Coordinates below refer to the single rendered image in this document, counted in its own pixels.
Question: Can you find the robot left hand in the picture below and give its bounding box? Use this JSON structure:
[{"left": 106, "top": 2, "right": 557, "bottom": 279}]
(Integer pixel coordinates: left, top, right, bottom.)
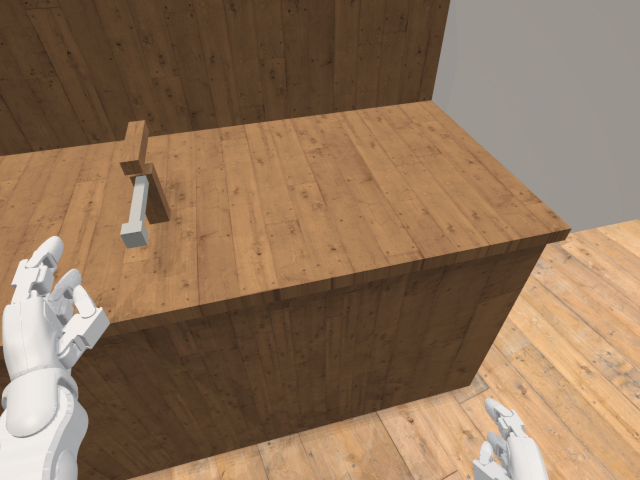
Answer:
[{"left": 2, "top": 236, "right": 110, "bottom": 382}]

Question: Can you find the counter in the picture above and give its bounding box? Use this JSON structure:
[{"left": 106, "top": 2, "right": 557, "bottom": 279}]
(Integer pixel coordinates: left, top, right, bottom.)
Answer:
[{"left": 0, "top": 0, "right": 572, "bottom": 480}]

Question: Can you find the robot left forearm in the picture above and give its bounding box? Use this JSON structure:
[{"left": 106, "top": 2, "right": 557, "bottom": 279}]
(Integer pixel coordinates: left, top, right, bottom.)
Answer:
[{"left": 0, "top": 368, "right": 88, "bottom": 480}]

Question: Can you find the robot right hand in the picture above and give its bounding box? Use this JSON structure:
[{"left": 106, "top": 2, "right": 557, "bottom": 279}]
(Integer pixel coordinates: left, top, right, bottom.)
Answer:
[{"left": 473, "top": 398, "right": 549, "bottom": 480}]

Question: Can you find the tap lever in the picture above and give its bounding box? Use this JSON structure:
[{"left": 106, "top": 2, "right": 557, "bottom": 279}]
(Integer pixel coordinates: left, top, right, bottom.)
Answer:
[{"left": 120, "top": 175, "right": 149, "bottom": 249}]

